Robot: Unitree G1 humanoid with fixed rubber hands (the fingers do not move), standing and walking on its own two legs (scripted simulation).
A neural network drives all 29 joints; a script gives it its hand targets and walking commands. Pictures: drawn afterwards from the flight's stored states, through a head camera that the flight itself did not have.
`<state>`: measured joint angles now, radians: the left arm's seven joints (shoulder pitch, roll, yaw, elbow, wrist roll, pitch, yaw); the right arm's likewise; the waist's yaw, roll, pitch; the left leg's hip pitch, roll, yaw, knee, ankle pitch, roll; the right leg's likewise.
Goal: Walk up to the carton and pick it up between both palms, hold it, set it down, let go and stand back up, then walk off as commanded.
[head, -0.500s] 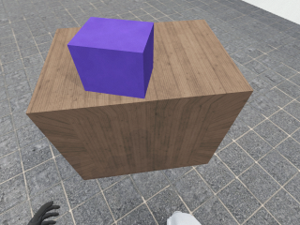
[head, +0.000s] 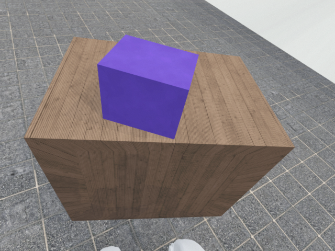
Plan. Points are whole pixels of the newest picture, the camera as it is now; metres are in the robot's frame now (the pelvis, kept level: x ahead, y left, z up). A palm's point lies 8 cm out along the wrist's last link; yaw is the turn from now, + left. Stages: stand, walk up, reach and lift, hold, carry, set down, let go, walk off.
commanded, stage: walk up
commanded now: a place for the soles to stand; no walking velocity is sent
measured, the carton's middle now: (150, 87) +0.57 +0.06 +0.08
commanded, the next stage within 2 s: none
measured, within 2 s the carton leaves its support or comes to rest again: neither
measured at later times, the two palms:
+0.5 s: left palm out of the picture +0.12 +0.27 -0.11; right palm out of the picture +0.11 -0.34 -0.11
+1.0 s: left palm out of the picture +0.11 +0.27 -0.09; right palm out of the picture +0.13 -0.33 -0.08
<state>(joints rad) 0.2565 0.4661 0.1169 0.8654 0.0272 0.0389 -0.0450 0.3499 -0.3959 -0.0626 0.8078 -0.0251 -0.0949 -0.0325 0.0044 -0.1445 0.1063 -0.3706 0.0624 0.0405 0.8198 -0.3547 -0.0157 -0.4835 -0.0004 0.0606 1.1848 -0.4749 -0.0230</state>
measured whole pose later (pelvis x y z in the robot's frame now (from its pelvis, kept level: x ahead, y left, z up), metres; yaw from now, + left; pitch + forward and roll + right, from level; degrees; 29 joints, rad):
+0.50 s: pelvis +0.04 -0.04 +0.00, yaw +2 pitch -4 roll -1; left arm 0.13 0.39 0.05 0.98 0.00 -0.04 0.00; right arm 0.23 -0.36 -0.01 0.96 0.00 -0.05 -0.02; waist 0.01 0.01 0.10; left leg -0.37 0.01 -0.07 0.87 -0.44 -0.01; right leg -0.36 -0.02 -0.02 0.83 -0.39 0.02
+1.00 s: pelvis +0.04 -0.04 +0.03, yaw +4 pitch -4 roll -1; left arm 0.05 0.37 0.03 1.10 0.00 -0.01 -0.02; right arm 0.13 -0.35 0.00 1.09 -0.01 -0.04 0.00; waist 0.01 -0.02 0.08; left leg -0.26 -0.01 -0.10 0.63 -0.30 -0.02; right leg -0.24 -0.05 -0.05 0.59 -0.28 0.02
